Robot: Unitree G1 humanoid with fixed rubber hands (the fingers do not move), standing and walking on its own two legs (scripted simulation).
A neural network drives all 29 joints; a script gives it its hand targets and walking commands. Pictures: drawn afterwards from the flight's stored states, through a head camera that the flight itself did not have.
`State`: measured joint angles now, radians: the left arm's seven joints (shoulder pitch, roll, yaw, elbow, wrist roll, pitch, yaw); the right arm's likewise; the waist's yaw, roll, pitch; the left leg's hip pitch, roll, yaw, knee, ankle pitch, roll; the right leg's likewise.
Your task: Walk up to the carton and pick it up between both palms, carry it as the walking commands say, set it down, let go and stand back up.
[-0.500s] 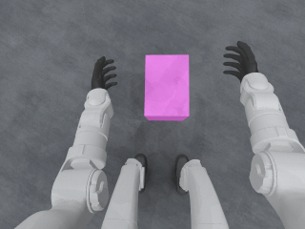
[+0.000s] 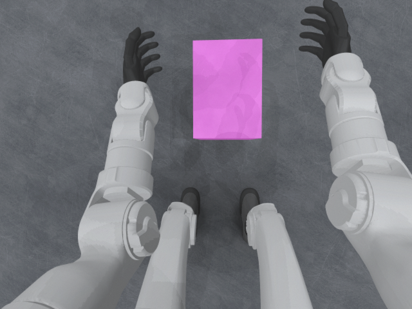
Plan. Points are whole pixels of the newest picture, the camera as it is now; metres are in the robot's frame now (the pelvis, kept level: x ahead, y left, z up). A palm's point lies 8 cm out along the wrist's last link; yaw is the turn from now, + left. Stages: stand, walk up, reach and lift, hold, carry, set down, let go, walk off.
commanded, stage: reach and lift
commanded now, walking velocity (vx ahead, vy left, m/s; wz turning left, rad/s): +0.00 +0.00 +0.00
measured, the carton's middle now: (226, 98) +0.52 -0.01 -0.52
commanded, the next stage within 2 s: none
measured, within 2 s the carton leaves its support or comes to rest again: neither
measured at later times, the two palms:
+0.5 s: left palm (157, 93) +0.49 +0.15 -0.28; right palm (300, 77) +0.52 -0.17 -0.28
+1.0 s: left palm (172, 103) +0.49 +0.15 -0.42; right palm (281, 93) +0.51 -0.17 -0.43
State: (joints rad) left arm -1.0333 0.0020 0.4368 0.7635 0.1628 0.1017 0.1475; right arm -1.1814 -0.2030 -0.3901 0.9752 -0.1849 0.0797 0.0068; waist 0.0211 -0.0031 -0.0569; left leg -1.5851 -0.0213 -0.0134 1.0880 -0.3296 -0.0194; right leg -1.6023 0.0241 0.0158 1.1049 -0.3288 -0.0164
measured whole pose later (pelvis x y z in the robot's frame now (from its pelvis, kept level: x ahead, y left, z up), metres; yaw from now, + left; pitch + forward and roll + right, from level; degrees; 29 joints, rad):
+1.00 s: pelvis -0.04 +0.00 -0.25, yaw +2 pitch +41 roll +3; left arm -1.41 0.19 0.25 1.04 -0.09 0.08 0.19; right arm -1.51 -0.36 -0.13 1.17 0.07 0.08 -0.09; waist 0.02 0.03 0.30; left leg -2.21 -0.08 -0.01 2.08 -0.59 -0.06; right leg -2.24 0.05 0.02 2.11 -0.58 -0.01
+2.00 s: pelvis -0.05 +0.00 -0.28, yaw +2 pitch +34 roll +2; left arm -1.47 0.14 0.37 1.03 0.02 0.15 0.15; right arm -1.58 -0.32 -0.17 1.17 -0.02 0.15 -0.08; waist 0.00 0.04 0.42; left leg -2.20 -0.11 -0.01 2.21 -0.61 -0.07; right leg -2.23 0.05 0.02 2.24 -0.61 0.00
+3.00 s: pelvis -0.05 +0.00 -0.26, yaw +1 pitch +38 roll +4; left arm -1.33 0.04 0.44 0.77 0.05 0.29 0.17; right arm -1.53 -0.25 -0.26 1.03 -0.10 0.28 -0.09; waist 0.00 0.01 0.27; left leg -2.19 -0.13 -0.02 2.11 -0.59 -0.08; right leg -2.23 0.11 0.06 2.14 -0.56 0.03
